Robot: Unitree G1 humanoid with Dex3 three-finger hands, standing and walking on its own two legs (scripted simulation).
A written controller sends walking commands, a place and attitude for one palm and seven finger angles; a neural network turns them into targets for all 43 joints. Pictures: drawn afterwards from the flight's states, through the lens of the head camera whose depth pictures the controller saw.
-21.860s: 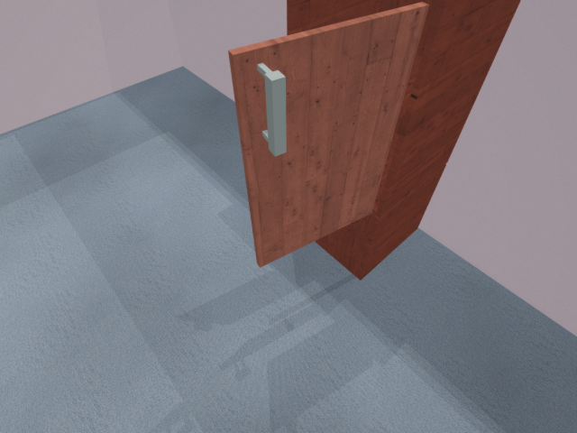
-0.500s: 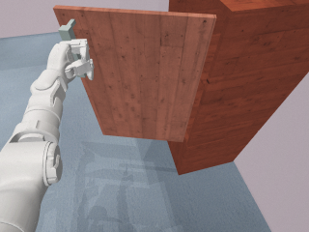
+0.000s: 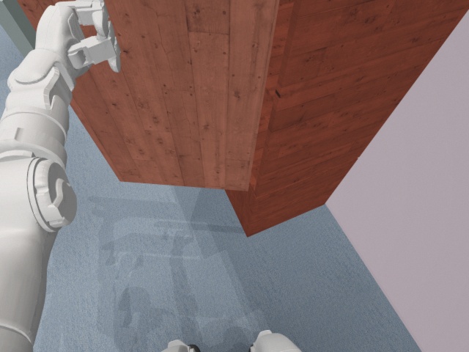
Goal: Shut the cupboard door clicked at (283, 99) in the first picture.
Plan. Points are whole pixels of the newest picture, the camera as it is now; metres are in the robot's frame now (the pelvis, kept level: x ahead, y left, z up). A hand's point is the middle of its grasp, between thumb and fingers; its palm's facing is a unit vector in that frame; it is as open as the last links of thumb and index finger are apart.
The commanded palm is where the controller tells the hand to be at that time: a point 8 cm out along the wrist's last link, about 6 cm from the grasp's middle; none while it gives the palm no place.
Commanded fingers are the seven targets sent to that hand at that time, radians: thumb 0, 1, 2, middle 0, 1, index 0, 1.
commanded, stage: push the door shut along its arc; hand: left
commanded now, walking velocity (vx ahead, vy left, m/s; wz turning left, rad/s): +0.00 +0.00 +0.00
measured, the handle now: (36, 38) +0.59 +0.20 +0.18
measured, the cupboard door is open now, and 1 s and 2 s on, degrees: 62 53 53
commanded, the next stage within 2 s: pull the fist back off the door in 0.42 s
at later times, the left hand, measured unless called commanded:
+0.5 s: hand (117, 40) +0.55 +0.08 +0.19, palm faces -0.34 -0.94 +0.00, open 3.1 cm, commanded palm +0.61 +0.11 +0.18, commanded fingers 0.00 0.90 0.90 -1.30 -1.50 -1.30 -1.50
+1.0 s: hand (138, 32) +0.57 +0.05 +0.19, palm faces +0.03 -1.00 +0.03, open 3.1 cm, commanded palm +0.53 +0.11 +0.18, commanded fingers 0.00 0.90 0.90 -1.30 -1.50 -1.30 -1.50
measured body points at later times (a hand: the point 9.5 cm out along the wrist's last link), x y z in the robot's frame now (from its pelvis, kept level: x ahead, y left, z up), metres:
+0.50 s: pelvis +0.00 -0.01 -0.01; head +0.12 +0.00 +0.43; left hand +0.57 +0.14 +0.19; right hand -0.05 -0.30 -0.11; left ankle +0.02 +0.11 -0.71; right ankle -0.02 -0.12 -0.71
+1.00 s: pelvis +0.01 -0.01 +0.00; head +0.10 -0.03 +0.44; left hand +0.57 +0.11 +0.19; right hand -0.08 -0.25 -0.12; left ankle +0.02 +0.11 -0.71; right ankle -0.02 -0.12 -0.71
